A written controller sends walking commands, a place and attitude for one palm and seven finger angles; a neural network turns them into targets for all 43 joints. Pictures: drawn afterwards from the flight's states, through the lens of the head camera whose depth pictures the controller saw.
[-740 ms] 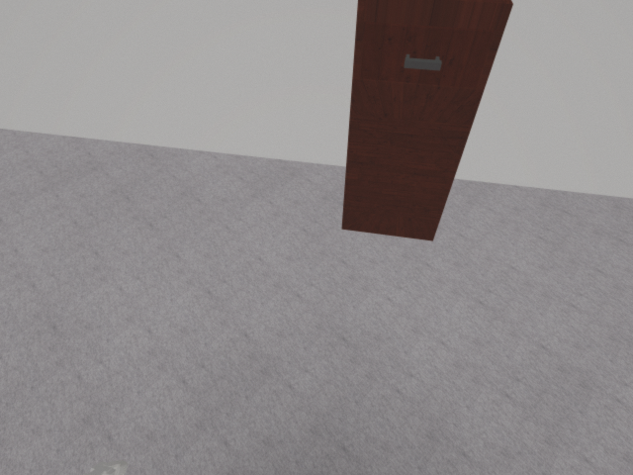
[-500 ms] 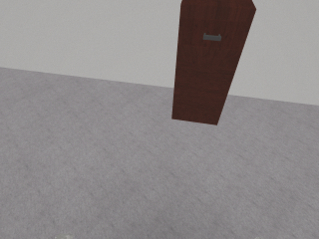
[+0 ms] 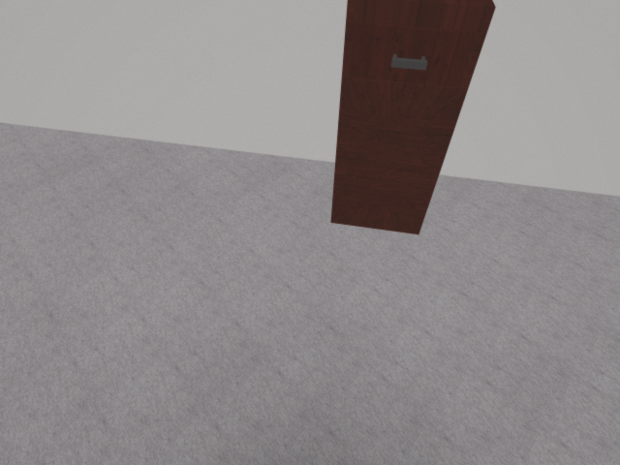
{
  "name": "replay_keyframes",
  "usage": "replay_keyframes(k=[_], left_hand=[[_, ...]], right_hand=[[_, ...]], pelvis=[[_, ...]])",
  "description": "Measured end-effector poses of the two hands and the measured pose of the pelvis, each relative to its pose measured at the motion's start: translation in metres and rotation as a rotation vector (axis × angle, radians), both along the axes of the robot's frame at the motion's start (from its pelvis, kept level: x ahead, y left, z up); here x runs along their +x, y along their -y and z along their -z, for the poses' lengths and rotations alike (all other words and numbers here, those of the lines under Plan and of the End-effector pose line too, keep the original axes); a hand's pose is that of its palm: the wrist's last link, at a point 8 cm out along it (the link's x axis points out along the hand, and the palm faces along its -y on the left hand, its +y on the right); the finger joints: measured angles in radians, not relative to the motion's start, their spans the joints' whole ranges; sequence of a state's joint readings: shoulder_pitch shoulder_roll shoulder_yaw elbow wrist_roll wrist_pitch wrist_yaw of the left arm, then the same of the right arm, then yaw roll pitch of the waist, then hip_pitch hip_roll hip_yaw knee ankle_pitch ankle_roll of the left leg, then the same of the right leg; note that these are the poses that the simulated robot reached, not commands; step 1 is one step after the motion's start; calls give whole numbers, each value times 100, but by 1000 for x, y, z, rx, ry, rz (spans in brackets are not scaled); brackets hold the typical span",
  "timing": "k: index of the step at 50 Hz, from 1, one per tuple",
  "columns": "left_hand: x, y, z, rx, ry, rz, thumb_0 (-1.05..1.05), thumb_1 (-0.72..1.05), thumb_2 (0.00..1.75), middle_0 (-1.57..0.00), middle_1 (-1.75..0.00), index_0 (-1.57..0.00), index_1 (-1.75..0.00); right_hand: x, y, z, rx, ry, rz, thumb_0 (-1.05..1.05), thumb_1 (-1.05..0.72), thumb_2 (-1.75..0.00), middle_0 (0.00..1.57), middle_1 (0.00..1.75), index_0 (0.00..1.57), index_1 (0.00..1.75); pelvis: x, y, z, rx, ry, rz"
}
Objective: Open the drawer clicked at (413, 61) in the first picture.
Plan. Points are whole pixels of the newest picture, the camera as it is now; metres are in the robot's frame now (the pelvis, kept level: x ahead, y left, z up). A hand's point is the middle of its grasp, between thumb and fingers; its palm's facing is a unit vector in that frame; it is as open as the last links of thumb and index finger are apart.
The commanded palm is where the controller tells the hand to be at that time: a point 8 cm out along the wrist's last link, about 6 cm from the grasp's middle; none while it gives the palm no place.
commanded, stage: stand and wait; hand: left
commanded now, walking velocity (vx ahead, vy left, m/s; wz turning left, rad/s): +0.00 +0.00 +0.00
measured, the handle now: (409, 60) +1.20 -0.23 +0.00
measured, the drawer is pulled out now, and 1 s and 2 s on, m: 0.00 0.00 0.00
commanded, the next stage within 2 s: look at it before walking up in 0.08 s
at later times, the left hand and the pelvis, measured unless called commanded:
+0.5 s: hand out of the picture +0.08 +0.25 -0.15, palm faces -0.03 -0.94 -0.34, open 7.4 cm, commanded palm none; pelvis +0.00 +0.00 +0.00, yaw +0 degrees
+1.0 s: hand out of the picture +0.07 +0.24 -0.16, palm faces -0.06 -0.94 -0.33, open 7.4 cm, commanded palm none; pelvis +0.00 +0.00 +0.00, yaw -4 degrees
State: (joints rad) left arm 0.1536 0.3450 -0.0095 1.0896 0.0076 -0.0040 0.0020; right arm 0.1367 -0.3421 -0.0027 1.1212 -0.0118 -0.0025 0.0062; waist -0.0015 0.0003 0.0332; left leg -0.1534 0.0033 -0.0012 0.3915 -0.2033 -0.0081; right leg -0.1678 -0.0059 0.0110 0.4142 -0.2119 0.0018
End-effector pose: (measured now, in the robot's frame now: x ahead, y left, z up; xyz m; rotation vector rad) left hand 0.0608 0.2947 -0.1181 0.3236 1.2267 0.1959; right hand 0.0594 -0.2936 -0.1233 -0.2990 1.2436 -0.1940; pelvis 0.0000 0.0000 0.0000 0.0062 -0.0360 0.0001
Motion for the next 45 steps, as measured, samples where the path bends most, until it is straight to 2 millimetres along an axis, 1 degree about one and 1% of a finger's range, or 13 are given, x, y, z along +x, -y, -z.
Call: replay_keyframes(k=[7,20,34,45], left_hand=[[5,2,-1,-4,15,8,1,90,90,-20,-30,-21,-30],[13,3,-1,-10,26,16,1,90,90,-20,-30,-21,-30],[14,1,-2,-5,17,8,1,90,90,-20,-30,-21,-30],[14,2,-2,1,6,4,1,90,90,-20,-30,-21,-30]], right_hand=[[2,-2,0,5,12,-1,0,-90,-90,20,30,21,30],[12,-4,-3,6,30,-7,0,-90,-90,20,30,21,30],[22,-2,-5,0,37,-14,0,-90,-90,20,30,21,30],[24,-2,-3,-1,42,-7,0,-90,-90,20,30,21,30]], pelvis=[[-1,0,0,1,-2,2],[2,-1,-1,0,-6,3],[6,-1,-2,0,-5,2],[7,0,-1,1,-8,18]])
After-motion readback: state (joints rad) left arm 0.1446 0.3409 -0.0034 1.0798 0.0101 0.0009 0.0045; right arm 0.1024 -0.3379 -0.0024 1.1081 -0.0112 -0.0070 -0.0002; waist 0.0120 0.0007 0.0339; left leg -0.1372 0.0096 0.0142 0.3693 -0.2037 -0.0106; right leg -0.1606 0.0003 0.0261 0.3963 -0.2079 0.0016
